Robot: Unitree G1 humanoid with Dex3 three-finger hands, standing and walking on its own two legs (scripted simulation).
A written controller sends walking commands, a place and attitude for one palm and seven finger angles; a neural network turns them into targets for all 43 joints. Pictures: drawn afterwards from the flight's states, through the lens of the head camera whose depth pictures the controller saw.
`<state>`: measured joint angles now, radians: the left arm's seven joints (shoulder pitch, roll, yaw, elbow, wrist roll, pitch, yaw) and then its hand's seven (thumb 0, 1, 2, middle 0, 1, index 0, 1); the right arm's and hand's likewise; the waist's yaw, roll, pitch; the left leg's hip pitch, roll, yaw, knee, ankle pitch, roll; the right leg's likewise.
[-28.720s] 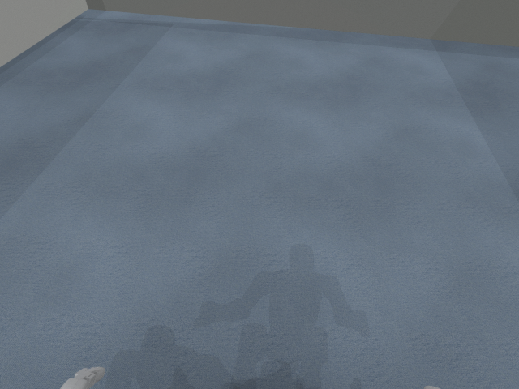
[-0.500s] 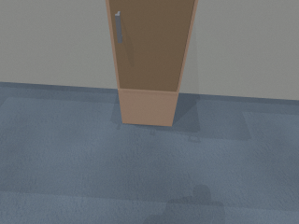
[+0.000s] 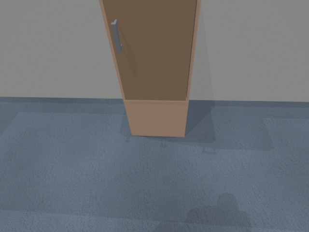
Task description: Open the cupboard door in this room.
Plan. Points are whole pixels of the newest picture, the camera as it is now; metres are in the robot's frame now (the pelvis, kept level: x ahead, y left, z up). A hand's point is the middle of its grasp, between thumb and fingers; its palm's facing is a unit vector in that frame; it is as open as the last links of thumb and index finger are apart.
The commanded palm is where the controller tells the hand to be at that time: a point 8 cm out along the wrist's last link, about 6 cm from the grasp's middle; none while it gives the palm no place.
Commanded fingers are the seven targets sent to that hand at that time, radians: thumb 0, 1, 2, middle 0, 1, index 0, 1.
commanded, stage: take the last steps up to it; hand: left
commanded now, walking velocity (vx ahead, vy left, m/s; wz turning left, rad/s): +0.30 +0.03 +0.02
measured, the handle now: (117, 36) +0.87 +0.23 +0.08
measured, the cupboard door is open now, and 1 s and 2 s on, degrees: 0 0 0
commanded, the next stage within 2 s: come to a stop and stand still in 0.58 s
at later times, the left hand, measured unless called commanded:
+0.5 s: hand out of the picture +0.12 +0.21 -0.18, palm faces +0.09 -0.98 -0.16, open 7.4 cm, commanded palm none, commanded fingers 0.00 0.90 0.90 -0.20 -0.30 -0.20 -0.30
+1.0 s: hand (116, 150) +0.43 +0.20 -0.16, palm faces +0.00 -0.98 -0.21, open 7.3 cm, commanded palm none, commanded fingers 0.00 0.90 0.90 -0.20 -0.30 -0.20 -0.30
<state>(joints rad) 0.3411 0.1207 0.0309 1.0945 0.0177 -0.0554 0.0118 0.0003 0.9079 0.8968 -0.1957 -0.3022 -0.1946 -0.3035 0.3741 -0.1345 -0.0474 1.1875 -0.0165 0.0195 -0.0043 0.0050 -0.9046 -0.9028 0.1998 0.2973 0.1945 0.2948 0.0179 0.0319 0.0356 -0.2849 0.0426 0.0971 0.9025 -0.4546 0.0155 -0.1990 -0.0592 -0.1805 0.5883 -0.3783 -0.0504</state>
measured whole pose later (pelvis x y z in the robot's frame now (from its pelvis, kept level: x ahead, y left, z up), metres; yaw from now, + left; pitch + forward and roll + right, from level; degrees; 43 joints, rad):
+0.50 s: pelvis +0.20 +0.05 -0.01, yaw +0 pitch +0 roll +0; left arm 0.39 0.12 0.03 1.17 0.01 -0.04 0.02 0.00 0.91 0.90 -0.20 -0.30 -0.20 -0.30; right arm 0.09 -0.14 -0.04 1.02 -0.01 -0.07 -0.01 0.00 -0.91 -0.90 0.20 0.30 0.19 0.29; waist 0.04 -0.01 0.12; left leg -0.36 0.00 0.18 0.63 -0.28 0.09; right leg -0.30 -0.08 -0.06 1.23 -0.47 -0.01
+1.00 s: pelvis +0.32 +0.03 +0.00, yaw +2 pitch -2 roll +1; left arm 0.08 0.14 0.02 0.98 0.01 -0.01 0.03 0.00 0.91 0.90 -0.20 -0.30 -0.20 -0.30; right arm 0.27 -0.14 -0.06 1.10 0.01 0.04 -0.03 0.00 -0.91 -0.90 0.20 0.30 0.20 0.29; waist -0.04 0.01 0.16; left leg -0.35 -0.03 0.03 1.08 -0.57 -0.02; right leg -0.35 -0.07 -0.11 0.58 -0.19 -0.03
